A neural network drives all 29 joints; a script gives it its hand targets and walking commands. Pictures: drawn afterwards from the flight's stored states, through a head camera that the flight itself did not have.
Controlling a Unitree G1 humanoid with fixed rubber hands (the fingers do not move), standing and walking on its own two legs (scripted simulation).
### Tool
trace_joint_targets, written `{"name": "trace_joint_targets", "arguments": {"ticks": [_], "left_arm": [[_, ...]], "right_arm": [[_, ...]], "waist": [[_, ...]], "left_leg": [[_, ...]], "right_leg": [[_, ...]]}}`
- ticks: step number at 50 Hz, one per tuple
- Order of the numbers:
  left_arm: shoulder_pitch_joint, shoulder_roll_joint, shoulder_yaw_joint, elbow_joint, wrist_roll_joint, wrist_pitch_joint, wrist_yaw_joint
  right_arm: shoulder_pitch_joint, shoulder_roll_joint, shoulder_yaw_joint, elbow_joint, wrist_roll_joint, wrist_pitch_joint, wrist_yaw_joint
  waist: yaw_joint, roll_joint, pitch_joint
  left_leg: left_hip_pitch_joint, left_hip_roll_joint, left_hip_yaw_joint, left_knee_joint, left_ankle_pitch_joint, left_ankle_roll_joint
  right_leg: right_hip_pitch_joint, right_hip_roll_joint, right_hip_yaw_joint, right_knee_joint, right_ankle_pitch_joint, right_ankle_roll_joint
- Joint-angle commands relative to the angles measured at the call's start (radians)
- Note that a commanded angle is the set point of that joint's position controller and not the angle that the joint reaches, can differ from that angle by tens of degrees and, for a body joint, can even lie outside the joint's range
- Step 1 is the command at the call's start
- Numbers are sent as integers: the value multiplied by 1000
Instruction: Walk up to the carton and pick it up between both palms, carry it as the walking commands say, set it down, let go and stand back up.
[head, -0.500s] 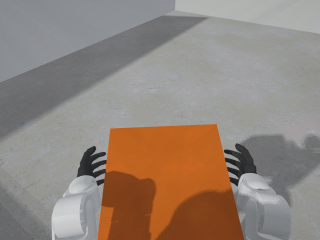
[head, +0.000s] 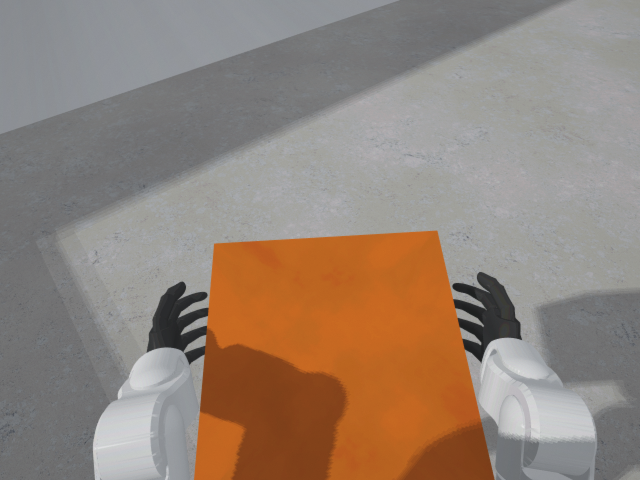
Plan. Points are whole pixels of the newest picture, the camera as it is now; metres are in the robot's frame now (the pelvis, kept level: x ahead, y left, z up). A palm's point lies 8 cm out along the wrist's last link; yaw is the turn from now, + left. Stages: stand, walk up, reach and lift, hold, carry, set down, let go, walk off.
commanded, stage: carry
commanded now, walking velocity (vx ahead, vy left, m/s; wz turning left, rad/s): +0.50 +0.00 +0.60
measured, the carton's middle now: (333, 364) +0.26 +0.00 +0.01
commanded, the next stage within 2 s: none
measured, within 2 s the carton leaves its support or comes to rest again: neither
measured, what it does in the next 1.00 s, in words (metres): walks ahead, turning left: left foot, then right foot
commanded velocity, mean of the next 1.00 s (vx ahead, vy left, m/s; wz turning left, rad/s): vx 0.50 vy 0.00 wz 0.60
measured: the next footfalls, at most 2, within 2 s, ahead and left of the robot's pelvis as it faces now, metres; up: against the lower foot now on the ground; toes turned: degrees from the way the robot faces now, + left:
left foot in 0.02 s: +0.08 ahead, +0.05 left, +0.00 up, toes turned +9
right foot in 0.42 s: +0.44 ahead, -0.08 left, +0.00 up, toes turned +6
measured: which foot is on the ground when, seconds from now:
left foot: up 0.00-0.00, down 0.02-0.44, up 0.46-0.86, down 0.88-1.00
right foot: down 0.00-0.00, up 0.02-0.40, down 0.42-0.92, up 0.94-1.00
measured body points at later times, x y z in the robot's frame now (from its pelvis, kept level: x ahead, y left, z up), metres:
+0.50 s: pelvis +0.30 -0.01 +0.00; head +0.30 -0.01 +0.45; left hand +0.48 +0.24 +0.09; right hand +0.60 -0.09 +0.09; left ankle +0.11 +0.02 -0.63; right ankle +0.40 -0.08 -0.72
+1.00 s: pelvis +0.56 +0.15 +0.01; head +0.58 +0.15 +0.46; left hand +0.68 +0.44 +0.08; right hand +0.87 +0.14 +0.08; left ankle +0.55 +0.18 -0.72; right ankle +0.49 -0.05 -0.60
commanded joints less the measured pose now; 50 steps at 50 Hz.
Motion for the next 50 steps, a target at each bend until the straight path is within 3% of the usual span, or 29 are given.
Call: {"name": "trace_joint_targets", "arguments": {"ticks": [1,2,3,4,5,6,8,12,15,18,19,20,21,22,23,25,27,31,37,41,43,44,45,46,47,48,49,50], "left_arm": [[-455,-837,-743,-136,-400,5,-254],[-476,-824,-766,-135,-417,15,-266],[-433,-814,-735,-69,-408,21,-273],[-413,-839,-732,-31,-407,18,-283],[-415,-865,-734,-23,-409,9,-290],[-415,-889,-730,-21,-403,-1,-291],[-414,-908,-737,-28,-389,-19,-284],[-407,-895,-741,-57,-366,-16,-247],[-411,-869,-747,-83,-357,-4,-228],[-413,-835,-740,-90,-356,6,-219],[-405,-825,-728,-82,-354,10,-217],[-399,-820,-720,-83,-350,15,-217],[-379,-799,-704,-77,-337,23,-216],[-350,-796,-687,-35,-324,28,-213],[-361,-826,-688,-17,-336,29,-215],[-423,-874,-681,-5,-339,22,-232],[-482,-919,-700,-18,-367,12,-251],[-464,-882,-701,-30,-384,5,-264],[-440,-825,-697,-60,-389,16,-267],[-424,-804,-699,-80,-387,24,-263],[-398,-793,-701,-83,-382,27,-259],[-406,-786,-703,-90,-377,30,-257],[-441,-771,-703,-95,-367,33,-255],[-456,-777,-726,-105,-367,40,-259],[-418,-786,-690,-43,-355,39,-263],[-391,-816,-694,-23,-353,32,-271],[-403,-864,-703,-16,-358,14,-277],[-414,-899,-700,-15,-355,-1,-278]], "right_arm": [[-368,868,750,-49,370,-14,217],[-371,840,710,-26,347,-16,207],[-395,841,720,-29,345,-12,208],[-393,854,729,-17,334,-15,210],[-394,878,740,-1,331,-20,217],[-394,901,747,5,340,-25,225],[-402,907,750,6,353,-36,237],[-397,847,738,-34,383,-27,252],[-383,810,732,-48,393,-15,254],[-374,779,728,-63,386,-6,247],[-375,770,729,-68,382,-3,244],[-390,757,727,-77,381,0,243],[-399,758,733,-85,384,10,242],[-350,735,741,-66,379,24,243],[-366,746,729,-49,385,27,246],[-448,805,731,-21,385,21,253],[-454,855,729,-3,376,2,253],[-409,855,710,26,342,-12,233],[-376,821,713,0,326,-5,208],[-393,806,730,-45,339,3,202],[-386,805,737,-55,349,8,200],[-374,808,741,-48,354,11,198],[-378,814,746,-41,357,15,198],[-379,798,721,7,355,17,200],[-419,826,738,-3,372,21,206],[-401,863,748,8,369,11,213],[-434,898,763,1,378,-3,224],[-460,931,777,6,396,-13,238]], "waist": [[-47,-4,-296],[-38,253,-273],[-33,124,-306],[-34,35,-272],[-30,-12,-234],[-27,-12,-208],[-23,46,-188],[-22,139,-149],[-21,196,-145],[-12,215,-211],[3,172,-268],[30,115,-323],[35,-51,-359],[0,-216,-370],[5,-131,-399],[10,-44,-213],[4,-44,-150],[9,-64,-122],[14,-114,-96],[20,-165,-135],[14,-206,-220],[-16,-180,-297],[-50,-106,-306],[-44,270,-298],[-31,192,-322],[-26,81,-328],[-18,-12,-285],[-18,-23,-264]], "left_leg": [[631,41,-180,-268,212,81],[712,331,-685,-326,474,227],[706,411,-743,-331,570,292],[651,400,-642,-321,557,280],[593,365,-553,-323,557,246],[571,329,-499,-324,572,220],[526,282,-413,-339,586,179],[399,219,-332,-357,618,152],[352,195,-293,-341,724,115],[308,170,-237,-173,897,65],[270,137,-185,-15,870,44],[155,101,-138,182,741,20],[-19,37,-130,438,332,5],[-157,-27,-180,659,-47,3],[-161,74,-278,750,-36,17],[-176,144,-278,694,9,5],[-164,171,-232,573,39,-7],[-173,153,-135,375,7,-16],[-183,101,-9,139,83,-10],[-94,7,93,3,109,3],[46,-55,130,-118,125,18],[271,-67,104,-223,175,50],[504,51,-134,-258,113,103],[719,330,-711,-347,327,275],[766,431,-773,-358,579,328],[737,434,-669,-308,683,300],[653,396,-557,-289,737,248],[593,355,-494,-297,671,199]], "right_leg": [[-403,-21,32,517,525,-34],[-694,135,85,795,-68,-3],[-737,100,249,874,-77,-28],[-761,52,284,868,-26,-38],[-772,37,280,816,-2,-38],[-799,32,259,761,-1,-30],[-776,42,214,599,47,-18],[-668,104,129,318,164,-17],[-538,161,79,148,266,-31],[-296,222,60,32,306,-52],[-135,235,46,-69,350,-58],[67,185,69,-128,379,-63],[180,-50,365,-169,184,-104],[156,-289,749,-304,158,-217],[99,-329,718,-289,-22,-269],[-108,-253,539,-348,-134,-216],[-159,-196,363,-355,-41,-167],[-115,-196,190,-362,170,-154],[12,-148,-13,-264,530,-116],[117,-147,-81,-104,1055,-93],[170,-136,-97,96,1206,-63],[67,-112,-110,281,1142,-27],[-230,-94,-37,515,821,9],[-679,94,23,847,62,56],[-821,96,203,989,-76,33],[-830,35,276,979,-49,11],[-805,11,283,926,5,1],[-795,4,277,854,36,-1]]}}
